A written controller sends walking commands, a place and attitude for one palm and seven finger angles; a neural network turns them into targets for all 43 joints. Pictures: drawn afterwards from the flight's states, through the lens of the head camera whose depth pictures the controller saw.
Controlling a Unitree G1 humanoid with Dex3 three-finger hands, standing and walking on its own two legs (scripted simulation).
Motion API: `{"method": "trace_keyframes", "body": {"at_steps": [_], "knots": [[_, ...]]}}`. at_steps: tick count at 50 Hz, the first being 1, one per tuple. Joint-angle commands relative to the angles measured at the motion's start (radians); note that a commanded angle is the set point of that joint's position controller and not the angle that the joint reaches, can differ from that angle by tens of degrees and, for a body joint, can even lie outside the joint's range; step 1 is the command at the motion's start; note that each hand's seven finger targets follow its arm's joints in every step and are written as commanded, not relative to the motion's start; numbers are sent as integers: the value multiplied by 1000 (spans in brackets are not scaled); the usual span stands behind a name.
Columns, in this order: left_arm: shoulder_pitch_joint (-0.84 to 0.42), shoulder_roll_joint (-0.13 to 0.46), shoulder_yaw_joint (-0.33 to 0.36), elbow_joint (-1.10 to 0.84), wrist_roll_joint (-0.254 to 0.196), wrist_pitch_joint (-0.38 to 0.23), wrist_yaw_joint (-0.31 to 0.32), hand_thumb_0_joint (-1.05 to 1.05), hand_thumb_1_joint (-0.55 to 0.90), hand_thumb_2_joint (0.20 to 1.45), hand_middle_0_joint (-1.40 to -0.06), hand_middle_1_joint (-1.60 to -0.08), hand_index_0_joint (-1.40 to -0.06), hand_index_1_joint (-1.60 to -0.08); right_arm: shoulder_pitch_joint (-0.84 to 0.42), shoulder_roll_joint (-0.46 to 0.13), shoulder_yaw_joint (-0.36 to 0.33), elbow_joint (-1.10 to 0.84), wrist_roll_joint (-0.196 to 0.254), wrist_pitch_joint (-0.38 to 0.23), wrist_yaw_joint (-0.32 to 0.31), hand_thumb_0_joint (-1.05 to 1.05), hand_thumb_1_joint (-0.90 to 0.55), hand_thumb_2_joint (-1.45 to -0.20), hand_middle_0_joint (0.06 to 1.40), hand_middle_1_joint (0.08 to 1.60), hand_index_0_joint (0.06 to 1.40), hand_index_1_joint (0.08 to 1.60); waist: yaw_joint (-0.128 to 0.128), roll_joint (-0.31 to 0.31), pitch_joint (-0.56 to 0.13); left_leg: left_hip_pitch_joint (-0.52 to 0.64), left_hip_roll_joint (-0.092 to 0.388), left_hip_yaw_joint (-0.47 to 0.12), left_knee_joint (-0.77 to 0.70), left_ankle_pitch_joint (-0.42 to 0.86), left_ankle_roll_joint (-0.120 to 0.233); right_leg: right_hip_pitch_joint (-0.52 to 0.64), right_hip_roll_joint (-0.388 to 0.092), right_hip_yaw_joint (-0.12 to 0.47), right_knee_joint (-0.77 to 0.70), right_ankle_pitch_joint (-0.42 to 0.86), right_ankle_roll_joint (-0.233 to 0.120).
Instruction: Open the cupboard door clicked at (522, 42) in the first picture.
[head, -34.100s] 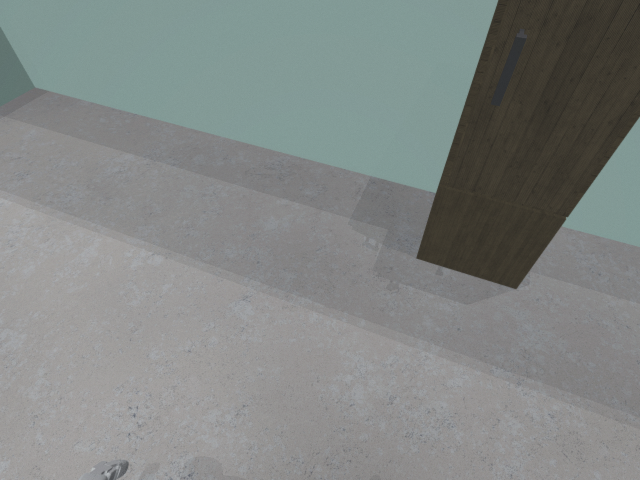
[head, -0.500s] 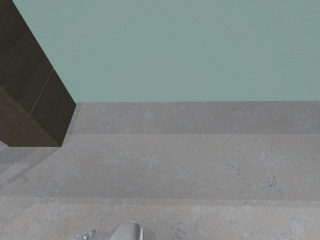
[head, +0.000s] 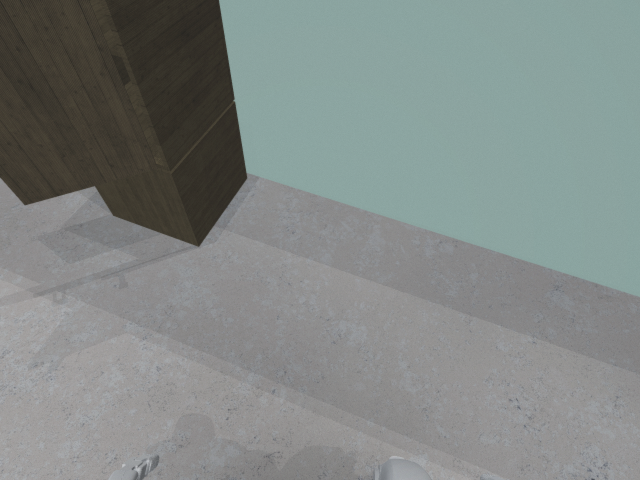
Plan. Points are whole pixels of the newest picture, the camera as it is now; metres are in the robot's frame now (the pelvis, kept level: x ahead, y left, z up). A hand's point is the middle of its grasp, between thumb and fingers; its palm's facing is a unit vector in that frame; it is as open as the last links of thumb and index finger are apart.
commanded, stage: turn to face it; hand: left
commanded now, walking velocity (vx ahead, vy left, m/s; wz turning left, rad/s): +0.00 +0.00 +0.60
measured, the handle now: out of the picture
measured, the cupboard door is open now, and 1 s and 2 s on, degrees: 47 47 47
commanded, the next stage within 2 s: take the last steps up to it in 0.70 s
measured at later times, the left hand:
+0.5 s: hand out of the picture +0.00 +0.17 -0.17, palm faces +0.36 -0.90 -0.24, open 7.3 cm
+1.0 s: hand out of the picture +0.02 +0.19 -0.16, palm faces +0.47 -0.86 -0.20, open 7.4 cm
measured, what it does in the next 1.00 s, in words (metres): steps on the spot, turning left: right foot, then left foot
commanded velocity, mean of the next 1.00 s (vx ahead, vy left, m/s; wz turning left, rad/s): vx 0.07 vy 0.03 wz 0.38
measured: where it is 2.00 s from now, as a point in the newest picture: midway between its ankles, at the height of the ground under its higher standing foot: (242, 463)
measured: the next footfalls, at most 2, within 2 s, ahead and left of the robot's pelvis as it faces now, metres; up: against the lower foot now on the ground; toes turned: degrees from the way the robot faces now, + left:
right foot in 0.16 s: +0.06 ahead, -0.15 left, +0.00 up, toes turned +4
left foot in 0.56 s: +0.01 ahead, +0.09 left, +0.00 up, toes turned +26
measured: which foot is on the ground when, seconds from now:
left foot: down 0.00-0.14, up 0.16-0.54, down 0.56-1.00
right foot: up 0.00-0.14, down 0.16-0.56, up 0.58-1.00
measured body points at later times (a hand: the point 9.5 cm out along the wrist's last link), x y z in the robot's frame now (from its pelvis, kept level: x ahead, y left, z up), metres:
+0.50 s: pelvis +0.02 -0.03 -0.01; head +0.07 -0.01 +0.44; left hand -0.02 +0.21 -0.15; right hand +0.19 -0.25 -0.15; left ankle -0.03 +0.08 -0.71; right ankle +0.02 -0.15 -0.74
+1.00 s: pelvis +0.03 -0.01 +0.00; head +0.06 -0.01 +0.44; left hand -0.01 +0.23 -0.15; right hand +0.18 -0.20 -0.16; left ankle -0.02 +0.07 -0.74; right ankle +0.07 -0.13 -0.73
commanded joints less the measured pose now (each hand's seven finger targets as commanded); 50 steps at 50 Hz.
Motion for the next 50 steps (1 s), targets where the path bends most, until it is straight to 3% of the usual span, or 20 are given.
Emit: {"method": "trace_keyframes", "body": {"at_steps": [1, 5, 6, 7, 8, 10, 12, 13, 22, 24, 26, 27, 28, 29, 33, 40, 46, 48, 49, 50], "knots": [[-9, 62, 10, -93, -3, -25, 6, 0, 900, 900, -200, -300, -200, -300, 30, -211, -69, -53, 0, -8, -17, 0, -900, -900, 200, 300, 200, 300, -30, 175, -134, 85, 230, -250, -92, 400, 127, 60, 40, -21, -167, -17, -8], [69, 75, 16, -83, -9, -46, 12, 0, 900, 900, -200, -300, -200, -300, -3, -199, -75, -64, 9, -1, -17, 0, -900, -900, 200, 300, 200, 300, 11, 162, -149, -41, 181, -295, 0, 383, 83, 309, 75, -39, -472, 141, -28], [124, 105, 25, -73, -6, -57, 17, 0, 900, 900, -200, -300, -200, -300, -9, -173, -73, -71, 14, -3, -13, 0, -900, -900, 200, 300, 200, 300, 40, 83, -171, -133, 131, -261, 77, 242, 36, 452, 3, 15, -613, 227, -41], [153, 196, 42, -65, 12, -66, 27, 0, 900, 900, -200, -300, -200, -300, 18, -104, -66, -83, 26, -6, -7, 0, -900, -900, 200, 300, 200, 300, 45, -200, -207, -323, -13, -94, 296, -120, -46, 605, -263, 273, -689, 340, -132], [146, 225, 33, -73, 10, -61, 26, 0, 900, 900, -200, -300, -200, -300, 12, -119, -68, -93, 17, -2, -5, 0, -900, -900, 200, 300, 200, 300, 43, -231, -176, -337, -48, -17, 548, -400, -72, 487, -438, 348, -695, 437, -245], [52, 151, 21, -88, 2, -55, 35, 0, 900, 900, -200, -300, -200, -300, 9, -126, -77, -63, 11, 23, 2, 0, -900, -900, 200, 300, 200, 300, -2, -231, -98, -336, 24, -47, 773, -292, -76, 340, -349, 259, -704, 359, -245], [5, 95, 3, -96, -1, -62, 30, 0, 900, 900, -200, -300, -200, -300, 20, -100, -64, -34, 7, 31, 15, 0, -900, -900, 200, 300, 200, 300, -37, -174, -65, -338, 50, -11, 806, -164, -95, 328, -251, 47, -664, 485, -195], [15, 90, 3, -94, 0, -66, 30, 0, 900, 900, -200, -300, -200, -300, 17, -96, -59, -27, 9, 32, 17, 0, -900, -900, 200, 300, 200, 300, -33, -184, -72, -333, 57, 5, 781, -152, -102, 345, -245, 11, -655, 539, -189], [172, 148, 26, -25, 14, -63, 25, 0, 900, 900, -200, -300, -200, -300, -95, -48, -28, -40, 19, 19, 20, 0, -900, -900, 200, 300, 200, 300, 39, -203, -106, -207, 35, 129, 333, -228, -84, 472, -280, -96, -562, 778, -200], [168, 161, 31, -13, 13, -63, 23, 0, 900, 900, -200, -300, -200, -300, -66, -55, -25, -34, 21, 9, 16, 0, -900, -900, 200, 300, 200, 300, 25, -211, -129, -126, 19, 152, 207, -184, -71, 464, -283, -110, -515, 798, -189], [136, 162, 34, -6, 1, -62, 18, 0, 900, 900, -200, -300, -200, -300, 20, -88, -31, -11, 14, -2, 12, 0, -900, -900, 200, 300, 200, 300, -37, -149, -164, 80, 19, 158, -20, 6, -50, 367, -255, -163, -383, 711, -131], [136, 127, 28, -25, -8, -56, 12, 0, 900, 900, -200, -300, -200, -300, 77, -176, -50, -2, 6, -13, 9, 0, -900, -900, 200, 300, 200, 300, -70, 53, -222, 279, 173, -14, -75, 265, 11, 180, -185, -210, -209, 447, -71], [101, 50, 1, -64, -12, -51, 7, 0, 900, 900, -200, -300, -200, -300, 146, -278, -74, 7, 2, -13, -1, 0, -900, -900, 200, 300, 200, 300, -105, 341, -230, 355, 438, -345, -100, 712, 170, -54, -54, -182, 4, -246, -16], [40, 69, -1, -65, 0, -28, 22, 0, 900, 900, -200, -300, -200, -300, 171, -274, -67, 26, 7, -6, -14, 0, -900, -900, 200, 300, 200, 300, -116, 253, -238, 280, 455, -310, -100, 683, 202, -36, -50, -45, 85, -280, -32], [73, 54, 4, 15, 0, -20, 7, 0, 900, 900, -200, -300, -200, -300, 26, -177, -35, -9, 5, -21, -40, 0, -900, -900, 200, 300, 200, 300, -26, 131, -122, 163, 304, -128, -115, 623, 149, -39, -36, -3, 144, -49, -25], [85, 34, -4, 30, -1, -21, 7, 0, 900, 900, -200, -300, -200, -300, 76, -153, -26, 17, 8, -30, -40, 0, -900, -900, 200, 300, 200, 300, -22, 140, -140, 207, 277, -94, -121, 662, 137, 13, -10, -27, -6, 0, -15], [30, 7, -3, 7, 5, -40, -11, 0, 900, 900, -200, -300, -200, -300, 98, -150, -38, 29, -4, -24, -27, 0, -900, -900, 200, 300, 200, 300, -32, 195, -74, 78, 239, -203, -178, 56, 148, 134, 43, -89, -267, -58, -48], [110, 8, 4, 30, 5, -53, -16, 0, 900, 900, -200, -300, -200, -300, 66, -148, -39, 23, 2, -24, -23, 0, -900, -900, 200, 300, 200, 300, 16, 155, -73, -28, 201, -193, -138, -97, 122, 302, 61, -110, -438, 31, -59], [177, 27, 12, 53, 8, -63, -14, 0, 900, 900, -200, -300, -200, -300, 51, -133, -38, 19, 7, -26, -20, 0, -900, -900, 200, 300, 200, 300, 53, 85, -70, -148, 147, -155, -50, -188, 85, 460, 36, -92, -562, 86, -68], [259, 97, 28, 73, 20, -76, -5, 0, 900, 900, -200, -300, -200, -300, 53, -79, -31, 8, 18, -31, -12, 0, -900, -900, 200, 300, 200, 300, 91, -118, -82, -347, 39, -32, 164, -279, 25, 637, -153, 111, -700, -60, -116]]}}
